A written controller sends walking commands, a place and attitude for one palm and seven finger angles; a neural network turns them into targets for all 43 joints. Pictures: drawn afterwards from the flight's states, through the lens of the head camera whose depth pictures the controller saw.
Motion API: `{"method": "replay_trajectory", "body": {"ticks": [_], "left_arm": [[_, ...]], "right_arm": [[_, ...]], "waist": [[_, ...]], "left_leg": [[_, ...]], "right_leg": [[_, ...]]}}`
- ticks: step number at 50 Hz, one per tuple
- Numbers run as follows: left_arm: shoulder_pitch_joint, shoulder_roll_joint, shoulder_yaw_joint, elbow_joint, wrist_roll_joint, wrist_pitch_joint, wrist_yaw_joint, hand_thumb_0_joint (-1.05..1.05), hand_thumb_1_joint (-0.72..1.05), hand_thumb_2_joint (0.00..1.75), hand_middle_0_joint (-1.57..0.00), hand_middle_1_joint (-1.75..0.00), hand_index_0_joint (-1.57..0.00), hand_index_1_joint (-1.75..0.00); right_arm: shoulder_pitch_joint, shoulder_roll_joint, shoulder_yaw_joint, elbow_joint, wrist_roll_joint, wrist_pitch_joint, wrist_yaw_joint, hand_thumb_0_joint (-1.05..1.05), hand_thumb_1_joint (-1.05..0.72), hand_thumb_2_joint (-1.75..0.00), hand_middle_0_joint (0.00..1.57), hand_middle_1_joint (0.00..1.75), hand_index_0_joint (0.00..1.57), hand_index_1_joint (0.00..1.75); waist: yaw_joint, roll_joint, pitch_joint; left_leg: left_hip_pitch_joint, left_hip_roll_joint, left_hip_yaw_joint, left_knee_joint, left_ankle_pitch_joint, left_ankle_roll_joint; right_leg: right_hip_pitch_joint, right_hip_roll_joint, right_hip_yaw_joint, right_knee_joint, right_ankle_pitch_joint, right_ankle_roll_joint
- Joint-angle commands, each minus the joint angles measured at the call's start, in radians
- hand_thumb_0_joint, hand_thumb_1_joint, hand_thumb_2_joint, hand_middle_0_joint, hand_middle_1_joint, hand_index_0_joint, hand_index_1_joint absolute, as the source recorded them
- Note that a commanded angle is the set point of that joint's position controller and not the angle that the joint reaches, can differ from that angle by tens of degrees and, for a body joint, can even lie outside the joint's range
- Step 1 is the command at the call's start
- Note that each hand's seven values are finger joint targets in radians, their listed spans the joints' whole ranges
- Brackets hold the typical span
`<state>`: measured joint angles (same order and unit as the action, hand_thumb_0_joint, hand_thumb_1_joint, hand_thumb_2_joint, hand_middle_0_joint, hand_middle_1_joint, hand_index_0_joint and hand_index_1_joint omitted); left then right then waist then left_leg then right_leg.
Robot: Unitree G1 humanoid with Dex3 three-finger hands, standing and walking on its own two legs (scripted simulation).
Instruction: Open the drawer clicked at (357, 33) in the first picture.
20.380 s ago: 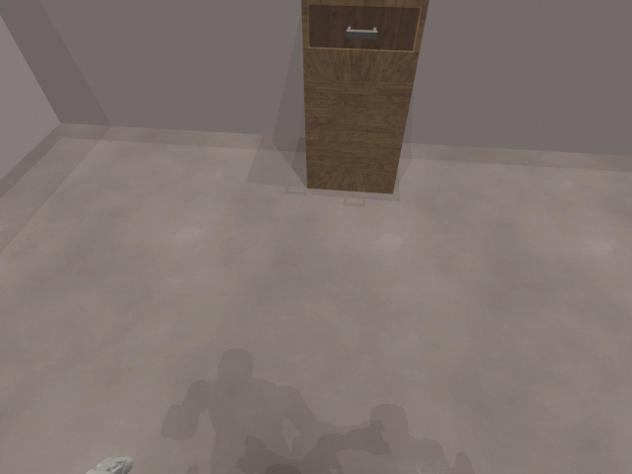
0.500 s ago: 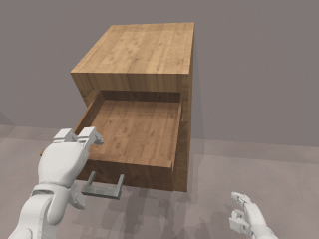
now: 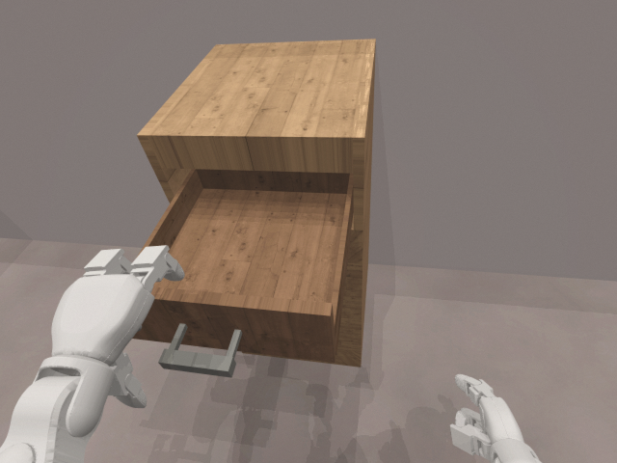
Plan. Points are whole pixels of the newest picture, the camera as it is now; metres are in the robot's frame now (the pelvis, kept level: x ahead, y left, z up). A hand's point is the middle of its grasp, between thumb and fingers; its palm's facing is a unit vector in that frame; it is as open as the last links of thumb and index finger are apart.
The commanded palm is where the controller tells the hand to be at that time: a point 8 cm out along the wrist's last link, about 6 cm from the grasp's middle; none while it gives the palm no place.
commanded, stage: draw the hand back to the body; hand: left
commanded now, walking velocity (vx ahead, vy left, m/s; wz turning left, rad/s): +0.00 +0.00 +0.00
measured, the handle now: (203, 348) +0.26 +0.22 -0.02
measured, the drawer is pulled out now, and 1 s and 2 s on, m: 0.30 0.30 0.30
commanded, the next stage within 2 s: step back with the hand held close in 1.34 s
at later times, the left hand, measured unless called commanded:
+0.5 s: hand (141, 327) +0.20 +0.21 +0.14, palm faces +0.30 -0.81 -0.51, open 13.6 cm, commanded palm +0.15 +0.26 +0.17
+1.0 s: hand (115, 309) +0.21 +0.24 +0.16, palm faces +0.39 -0.82 -0.43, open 9.8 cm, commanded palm +0.15 +0.28 +0.17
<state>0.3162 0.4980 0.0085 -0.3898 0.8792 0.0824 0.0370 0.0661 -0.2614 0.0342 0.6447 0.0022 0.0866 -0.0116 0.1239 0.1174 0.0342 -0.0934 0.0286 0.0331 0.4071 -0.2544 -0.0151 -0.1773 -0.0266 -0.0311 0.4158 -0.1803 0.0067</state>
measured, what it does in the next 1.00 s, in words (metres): stands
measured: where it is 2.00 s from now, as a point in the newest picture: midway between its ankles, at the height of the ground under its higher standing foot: outside the picture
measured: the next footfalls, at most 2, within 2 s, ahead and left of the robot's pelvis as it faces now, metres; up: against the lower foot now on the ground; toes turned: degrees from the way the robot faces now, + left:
none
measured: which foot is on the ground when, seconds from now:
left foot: down 0.00-1.00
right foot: down 0.00-1.00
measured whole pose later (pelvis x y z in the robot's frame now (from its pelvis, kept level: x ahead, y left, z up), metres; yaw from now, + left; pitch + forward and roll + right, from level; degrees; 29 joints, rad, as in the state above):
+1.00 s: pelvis +0.02 +0.00 +0.00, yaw +0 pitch -4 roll -1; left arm 0.51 0.32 0.28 -0.48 -0.02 -0.13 0.10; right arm 0.18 -0.22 0.01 0.65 -0.02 -0.17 -0.08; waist 0.07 0.07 0.05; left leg -0.05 0.04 0.03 0.41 -0.30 -0.02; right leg -0.11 -0.01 -0.04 0.39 -0.20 0.01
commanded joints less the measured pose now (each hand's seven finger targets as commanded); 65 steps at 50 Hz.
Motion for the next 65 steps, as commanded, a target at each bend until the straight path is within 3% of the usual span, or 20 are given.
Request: {"method": "replay_trajectory", "body": {"ticks": [1, 7, 10, 11, 12, 15, 16, 17, 18, 19, 21, 23, 27, 38, 43, 48, 57, 59, 61, 65], "left_arm": [[-0.146, 0.184, 0.156, -0.208, -0.010, -0.008, 0.040, 0.00, -0.50, 0.30, -0.30, -1.20, -0.30, -1.20], [-0.125, 0.181, 0.158, -0.223, -0.004, -0.036, 0.047, 0.00, -0.50, 0.30, -0.30, -1.20, -0.30, -1.20], [-0.083, 0.216, 0.201, -0.205, -0.010, -0.039, 0.057, 0.00, -0.50, 0.30, -0.30, -1.20, -0.30, -1.20], [-0.066, 0.223, 0.220, -0.214, -0.020, -0.033, 0.059, 0.00, -0.50, 0.30, -0.30, -1.20, -0.30, -1.20], [-0.075, 0.191, 0.187, -0.229, -0.013, -0.038, 0.059, 0.00, -0.50, 0.30, -0.30, -1.20, -0.30, -1.20], [-0.061, 0.209, 0.200, -0.216, -0.020, -0.034, 0.060, 0.00, -0.50, 0.30, -0.30, -1.20, -0.30, -1.20], [-0.051, 0.222, 0.222, -0.225, -0.030, -0.031, 0.061, 0.00, -0.50, 0.30, -0.30, -1.20, -0.30, -1.20], [-0.050, 0.213, 0.211, -0.237, -0.021, -0.035, 0.061, 0.00, -0.50, 0.30, -0.30, -1.20, -0.30, -1.20], [-0.049, -0.171, 0.172, -0.249, -0.751, -0.119, 0.054, 0.00, -0.47, 0.32, -0.30, -1.18, -0.30, -1.18], [0.039, -0.061, 0.229, -0.197, -0.784, -0.162, 0.065, 0.00, -0.43, 0.33, -0.29, -1.15, -0.29, -1.15], [0.055, 0.027, 0.344, -0.297, -0.873, -0.217, 0.090, 0.00, -0.36, 0.36, -0.29, -1.11, -0.29, -1.11], [0.007, 0.005, 0.339, -0.356, -0.877, -0.255, 0.106, 0.00, -0.29, 0.39, -0.29, -1.07, -0.29, -1.07], [0.020, -0.043, 0.319, -0.300, -0.891, -0.264, 0.104, 0.00, -0.15, 0.45, -0.27, -0.98, -0.27, -0.98], [0.119, -0.032, 0.365, -0.310, -0.904, -0.280, 0.085, 0.00, 0.23, 0.62, -0.25, -0.73, -0.25, -0.73], [0.130, -0.025, 0.383, -0.320, -0.906, -0.278, 0.082, 0.00, 0.41, 0.69, -0.24, -0.62, -0.24, -0.62], [0.123, -0.023, 0.392, -0.303, -0.910, -0.269, 0.083, 0.00, 0.58, 0.76, -0.22, -0.50, -0.22, -0.50], [0.121, -0.032, 0.390, -0.281, -0.913, -0.258, 0.087, 0.00, 0.90, 0.90, -0.20, -0.30, -0.20, -0.30], [0.123, -0.031, 0.391, -0.279, -0.914, -0.256, 0.088, 0.00, 0.90, 0.90, -0.20, -0.30, -0.20, -0.30], [0.091, -0.013, 0.397, -0.314, -0.907, -0.256, 0.088, 0.00, 0.90, 0.90, -0.20, -0.30, -0.20, -0.30], [0.107, -0.019, 0.395, -0.306, -0.911, -0.254, 0.089, 0.00, 0.90, 0.90, -0.20, -0.30, -0.20, -0.30]], "right_arm": [[-0.209, -0.083, -0.030, -0.186, 0.004, -0.064, -0.010, 0.00, -0.90, -0.90, 0.20, 0.30, 0.20, 0.30], [-0.176, -0.081, -0.027, -0.190, -0.006, -0.076, -0.015, 0.00, -0.90, -0.90, 0.20, 0.30, 0.20, 0.30], [-0.174, -0.089, -0.038, -0.179, -0.005, -0.070, -0.020, 0.00, -0.90, -0.90, 0.20, 0.30, 0.20, 0.30], [-0.195, -0.092, -0.034, -0.189, 0.002, -0.075, -0.018, 0.00, -0.90, -0.90, 0.20, 0.30, 0.20, 0.30], [-0.175, -0.083, -0.029, -0.190, -0.006, -0.076, -0.013, 0.00, -0.90, -0.90, 0.20, 0.30, 0.20, 0.30], [-0.177, -0.091, -0.040, -0.185, -0.002, -0.068, -0.020, 0.00, -0.90, -0.90, 0.20, 0.30, 0.20, 0.30], [-0.194, -0.094, -0.036, -0.192, 0.003, -0.075, -0.020, 0.00, -0.90, -0.90, 0.20, 0.30, 0.20, 0.30], [-0.167, -0.089, -0.031, -0.193, -0.006, -0.076, -0.018, 0.00, -0.90, -0.90, 0.20, 0.30, 0.20, 0.30], [-0.117, -0.001, -0.036, -0.252, 0.009, -0.147, -0.039, 0.00, -0.90, -0.90, 0.20, 0.30, 0.20, 0.30], [-0.105, -0.040, -0.033, -0.220, -0.003, -0.191, -0.056, 0.00, -0.90, -0.90, 0.20, 0.30, 0.20, 0.30], [-0.096, -0.048, -0.023, -0.197, -0.011, -0.233, -0.086, 0.00, -0.90, -0.90, 0.20, 0.30, 0.20, 0.30], [-0.056, -0.038, -0.023, -0.189, -0.025, -0.278, -0.093, 0.00, -0.90, -0.90, 0.20, 0.30, 0.20, 0.30], [-0.031, -0.037, -0.026, -0.169, -0.025, -0.308, -0.088, 0.00, -0.90, -0.90, 0.20, 0.30, 0.20, 0.30], [-0.014, -0.048, -0.048, -0.166, -0.026, -0.329, -0.068, 0.00, -0.90, -0.90, 0.20, 0.30, 0.20, 0.30], [-0.006, -0.050, -0.054, -0.162, -0.023, -0.320, -0.068, 0.00, -0.90, -0.90, 0.20, 0.30, 0.20, 0.30], [-0.010, -0.050, -0.058, -0.163, -0.020, -0.310, -0.072, 0.00, -0.90, -0.90, 0.20, 0.30, 0.20, 0.30], [-0.018, -0.047, -0.052, -0.161, -0.021, -0.310, -0.079, 0.00, -0.90, -0.90, 0.20, 0.30, 0.20, 0.30], [-0.020, -0.047, -0.052, -0.163, -0.020, -0.308, -0.078, 0.00, -0.90, -0.90, 0.20, 0.30, 0.20, 0.30], [-0.022, -0.049, -0.052, -0.164, -0.020, -0.310, -0.076, 0.00, -0.90, -0.90, 0.20, 0.30, 0.20, 0.30], [-0.019, -0.045, -0.049, -0.168, -0.021, -0.307, -0.074, 0.00, -0.90, -0.90, 0.20, 0.30, 0.20, 0.30]], "waist": [[-0.004, -0.062, -0.144], [0.006, -0.070, -0.173], [0.008, -0.088, -0.148], [0.007, -0.051, -0.139], [0.009, -0.068, -0.162], [0.003, -0.082, -0.130], [0.002, -0.042, -0.131], [0.008, -0.074, -0.169], [-0.094, -0.220, -0.069], [-0.076, -0.244, -0.072], [-0.054, -0.170, -0.083], [-0.054, -0.063, -0.126], [-0.059, -0.012, -0.017], [-0.046, -0.071, -0.101], [-0.051, -0.046, -0.117], [-0.054, -0.082, -0.098], [-0.054, -0.047, -0.074], [-0.052, -0.079, -0.080], [-0.054, -0.023, -0.082], [-0.051, -0.061, -0.088]], "left_leg": [[-0.057, -0.027, -0.005, -0.069, 0.158, 0.023], [-0.059, -0.029, -0.004, -0.068, 0.168, 0.025], [-0.067, -0.030, -0.001, -0.069, 0.172, 0.021], [-0.073, -0.023, -0.010, -0.068, 0.160, 0.016], [-0.069, -0.027, -0.003, -0.066, 0.170, 0.020], [-0.075, -0.028, 0.000, -0.069, 0.161, 0.020], [-0.073, -0.022, -0.008, -0.066, 0.151, 0.017], [-0.068, -0.025, -0.005, -0.063, 0.174, 0.020], [0.014, 0.010, -0.004, -0.047, 0.096, 0.053], [0.006, 0.019, -0.007, -0.056, 0.052, 0.049], [0.007, 0.010, -0.008, -0.072, 0.068, 0.035], [0.018, 0.001, 0.005, -0.069, 0.123, 0.029], [-0.018, 0.001, 0.009, -0.079, 0.135, 0.016], [-0.012, 0.001, 0.007, -0.051, 0.292, 0.014], [0.001, 0.003, 0.008, -0.042, 0.354, 0.010], [-0.001, 0.004, 0.008, -0.051, 0.311, 0.012], [-0.007, -0.001, 0.007, -0.062, 0.251, 0.010], [-0.012, -0.002, 0.001, -0.063, 0.249, 0.012], [-0.002, -0.002, -0.001, -0.061, 0.249, 0.008], [-0.013, -0.002, -0.006, -0.064, 0.247, 0.010]], "right_leg": [[0.103, 0.029, 0.018, -0.066, 0.053, -0.020], [0.115, 0.017, -0.002, -0.052, 0.047, -0.019], [0.109, 0.019, 0.003, -0.058, 0.068, -0.017], [0.105, 0.028, 0.017, -0.058, 0.057, -0.021], [0.112, 0.015, 0.000, -0.050, 0.054, -0.019], [0.096, 0.018, 0.001, -0.057, 0.060, -0.014], [0.097, 0.025, 0.015, -0.059, 0.053, -0.019], [0.117, 0.014, -0.001, -0.046, 0.066, -0.017], [0.076, 0.041, -0.030, -0.059, 0.023, -0.022], [0.078, 0.036, -0.030, -0.057, -0.017, -0.015], [0.101, 0.027, -0.020, -0.084, -0.021, -0.009], [0.131, 0.013, -0.020, -0.076, 0.027, -0.015], [0.105, 0.017, -0.022, -0.096, 0.039, -0.019], [0.169, 0.021, -0.027, -0.053, 0.202, -0.018], [0.166, 0.021, -0.027, -0.047, 0.242, -0.016], [0.145, 0.024, -0.028, -0.058, 0.207, -0.013], [0.131, 0.025, -0.029, -0.074, 0.152, -0.014], [0.138, 0.027, -0.031, -0.069, 0.148, -0.014], [0.130, 0.027, -0.023, -0.073, 0.144, -0.019], [0.143, 0.025, -0.024, -0.066, 0.148, -0.017]]}}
